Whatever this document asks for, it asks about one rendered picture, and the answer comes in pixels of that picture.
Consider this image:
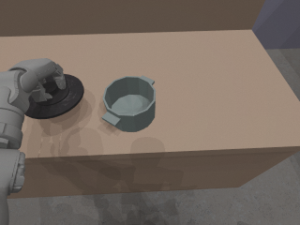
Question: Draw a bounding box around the lid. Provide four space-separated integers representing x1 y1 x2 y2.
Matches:
25 74 84 119

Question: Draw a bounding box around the pot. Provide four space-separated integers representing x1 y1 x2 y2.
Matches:
101 75 156 132

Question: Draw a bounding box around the knob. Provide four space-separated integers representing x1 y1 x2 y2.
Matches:
42 82 59 95

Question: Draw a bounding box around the robot left upper arm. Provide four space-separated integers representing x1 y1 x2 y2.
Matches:
0 148 26 225

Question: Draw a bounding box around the table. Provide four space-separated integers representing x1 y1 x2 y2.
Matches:
0 0 300 199

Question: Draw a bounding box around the left robot hand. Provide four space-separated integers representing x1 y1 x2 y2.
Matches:
14 58 67 102

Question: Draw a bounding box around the left robot forearm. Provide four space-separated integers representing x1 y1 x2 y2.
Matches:
0 66 38 150

